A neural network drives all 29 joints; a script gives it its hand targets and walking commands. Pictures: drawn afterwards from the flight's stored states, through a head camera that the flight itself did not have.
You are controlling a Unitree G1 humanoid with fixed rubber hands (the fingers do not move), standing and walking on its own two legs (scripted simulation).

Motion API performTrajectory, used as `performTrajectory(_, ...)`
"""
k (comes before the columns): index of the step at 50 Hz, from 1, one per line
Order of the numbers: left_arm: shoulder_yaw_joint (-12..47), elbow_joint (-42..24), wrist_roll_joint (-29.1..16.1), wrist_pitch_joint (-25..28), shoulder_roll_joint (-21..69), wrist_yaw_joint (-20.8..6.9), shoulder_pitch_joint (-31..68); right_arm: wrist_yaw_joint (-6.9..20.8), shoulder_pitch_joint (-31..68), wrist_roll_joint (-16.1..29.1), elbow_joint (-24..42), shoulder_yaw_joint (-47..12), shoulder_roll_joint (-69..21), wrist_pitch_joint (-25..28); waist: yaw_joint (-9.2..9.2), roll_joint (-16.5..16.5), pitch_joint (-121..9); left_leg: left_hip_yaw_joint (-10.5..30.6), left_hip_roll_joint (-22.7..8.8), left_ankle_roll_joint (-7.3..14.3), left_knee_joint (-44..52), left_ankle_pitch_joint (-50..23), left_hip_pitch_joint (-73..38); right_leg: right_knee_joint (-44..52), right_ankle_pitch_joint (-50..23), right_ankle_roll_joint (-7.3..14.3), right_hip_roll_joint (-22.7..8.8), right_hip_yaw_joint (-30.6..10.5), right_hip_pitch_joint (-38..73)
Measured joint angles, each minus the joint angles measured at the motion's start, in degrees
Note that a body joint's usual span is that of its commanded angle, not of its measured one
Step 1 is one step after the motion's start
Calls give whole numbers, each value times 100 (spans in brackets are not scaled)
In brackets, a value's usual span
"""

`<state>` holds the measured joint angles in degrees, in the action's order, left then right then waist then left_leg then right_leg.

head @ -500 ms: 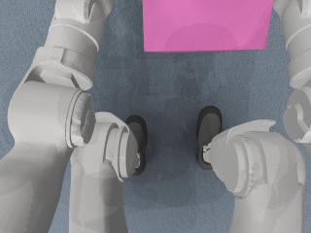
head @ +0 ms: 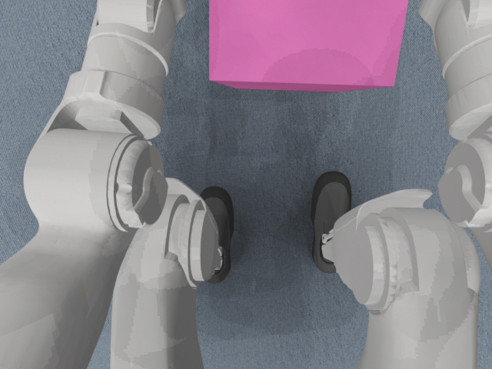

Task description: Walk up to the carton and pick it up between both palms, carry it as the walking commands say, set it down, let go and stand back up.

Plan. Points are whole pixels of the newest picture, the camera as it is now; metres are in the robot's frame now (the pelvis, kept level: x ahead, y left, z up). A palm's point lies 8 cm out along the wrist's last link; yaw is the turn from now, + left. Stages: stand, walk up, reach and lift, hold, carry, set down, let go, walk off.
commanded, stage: reach and lift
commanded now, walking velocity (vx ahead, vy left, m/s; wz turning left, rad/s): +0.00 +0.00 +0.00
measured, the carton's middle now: out of the picture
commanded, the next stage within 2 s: none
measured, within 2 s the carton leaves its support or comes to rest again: leaves its support in 0.40 s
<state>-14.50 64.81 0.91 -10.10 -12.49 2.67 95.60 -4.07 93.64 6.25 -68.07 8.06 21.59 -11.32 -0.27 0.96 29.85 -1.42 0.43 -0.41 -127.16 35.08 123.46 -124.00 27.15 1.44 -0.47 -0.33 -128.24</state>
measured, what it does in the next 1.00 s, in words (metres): stands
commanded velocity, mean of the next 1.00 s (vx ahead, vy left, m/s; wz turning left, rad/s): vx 0.00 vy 0.00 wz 0.00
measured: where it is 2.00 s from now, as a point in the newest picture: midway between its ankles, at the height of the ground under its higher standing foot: (270, 244)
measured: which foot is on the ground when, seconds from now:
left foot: down 0.00-1.00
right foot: down 0.00-1.00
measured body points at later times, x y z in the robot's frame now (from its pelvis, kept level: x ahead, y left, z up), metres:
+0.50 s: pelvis +0.00 +0.00 +0.00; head +0.37 -0.02 +0.23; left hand +0.60 +0.11 -0.13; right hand +0.59 -0.16 -0.16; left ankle +0.11 +0.12 -0.34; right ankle +0.14 -0.11 -0.34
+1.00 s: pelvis -0.01 +0.00 +0.04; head +0.36 -0.03 +0.28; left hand +0.60 +0.11 -0.07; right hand +0.59 -0.16 -0.10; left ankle +0.11 +0.12 -0.34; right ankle +0.14 -0.11 -0.34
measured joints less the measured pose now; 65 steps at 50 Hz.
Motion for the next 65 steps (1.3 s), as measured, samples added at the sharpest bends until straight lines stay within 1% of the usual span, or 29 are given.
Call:
performTrajectory(11,-150,-168,9,-90,63,-11,-112,30,-72,0,162,0,-3,-159,1,5,0,1,11,0,-62,20,4,-73,14,0,7,-4,-23)
performTrajectory(14,-151,-226,-52,-127,72,11,-137,30,-77,0,199,0,-3,-199,1,6,-1,1,12,0,-62,21,4,-74,14,0,9,-5,-23)
performTrajectory(18,-153,-503,-177,-246,81,166,-244,30,-91,0,443,-1,-48,-361,0,18,6,1,23,0,-57,19,3,-74,16,0,9,-9,-23)
performTrajectory(22,-152,-867,-323,-307,81,358,-307,-52,-95,-1,853,0,-102,-490,0,18,15,2,48,-7,-36,13,-37,-73,18,0,9,-22,10)
performTrajectory(26,-151,-1083,-336,-488,82,419,-301,-139,-98,-1,961,0,-140,-586,0,22,11,2,64,-24,-13,41,-196,-70,58,0,9,-31,162)
performTrajectory(28,-151,-1100,-319,-585,83,419,-274,-229,-98,-1,960,0,-167,-672,1,24,8,2,68,-27,23,54,-297,-41,77,0,9,-33,262)
performTrajectory(31,-313,-1100,-22,-710,152,411,-272,-285,-120,-75,895,64,-243,-773,1,27,-159,2,74,-28,131,39,-307,58,80,0,10,-37,279)
performTrajectory(33,-383,-1142,83,-748,179,421,-272,-345,-128,-113,956,68,-279,-848,1,28,-183,2,80,-28,214,27,-359,133,79,0,13,-41,333)
performTrajectory(36,-383,-1395,52,-751,219,449,-296,-577,-155,-115,1333,67,-315,-963,0,38,67,2,111,-49,329,23,-634,227,88,0,25,-66,604)
performTrajectory(38,-455,-1406,87,-759,290,485,-303,-749,-158,-149,1350,147,-376,-988,1,43,24,2,126,-63,390,3,-666,278,82,0,25,-76,638)
performTrajectory(40,-576,-1404,250,-824,366,515,-308,-753,-159,-249,1271,314,-440,-998,1,46,-53,2,128,-64,432,-5,-667,317,79,0,27,-78,641)
performTrajectory(43,-705,-1449,423,-876,403,464,-310,-735,-159,-367,1309,401,-483,-1045,1,48,-80,2,129,-64,510,-17,-694,390,72,0,33,-82,669)
performTrajectory(47,-706,-1769,368,-922,437,456,-402,-735,-225,-369,1577,401,-513,-1065,1,66,22,2,135,-69,604,-39,-825,479,53,0,53,-96,797)
performTrajectory(51,-706,-1816,364,-991,441,460,-403,-734,-227,-379,1599,401,-515,-1105,10,67,8,2,135,-77,660,-57,-910,533,30,0,64,-103,880)
performTrajectory(57,-721,-1904,399,-1081,467,458,-443,-750,-232,-385,1785,403,-515,-1322,10,67,9,2,136,-79,845,-125,-1135,711,-26,0,76,-112,1109)
performTrajectory(60,-952,-1904,601,-1122,553,386,-458,-720,-238,-568,1747,629,-625,-1342,9,67,-100,2,136,-79,977,-183,-1173,841,-77,0,81,-117,1154)
performTrajectory(65,-1065,-2058,701,-1210,591,325,-474,-696,-278,-767,1906,786,-734,-1399,10,67,-7,2,137,-79,1179,-267,-1380,1039,-149,0,89,-125,1369)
